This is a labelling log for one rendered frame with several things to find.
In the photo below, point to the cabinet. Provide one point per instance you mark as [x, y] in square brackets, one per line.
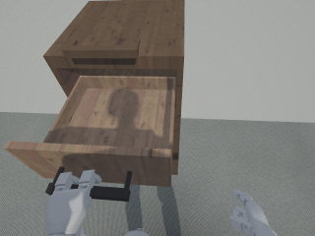
[156, 26]

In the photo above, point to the robot left hand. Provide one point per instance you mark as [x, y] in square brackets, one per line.
[67, 208]

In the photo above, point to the robot right forearm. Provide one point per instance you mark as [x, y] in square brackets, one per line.
[263, 230]

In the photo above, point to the drawer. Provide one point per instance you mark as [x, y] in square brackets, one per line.
[112, 125]

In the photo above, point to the robot right hand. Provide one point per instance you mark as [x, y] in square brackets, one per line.
[244, 220]

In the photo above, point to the handle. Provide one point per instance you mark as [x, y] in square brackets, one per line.
[99, 192]
[101, 51]

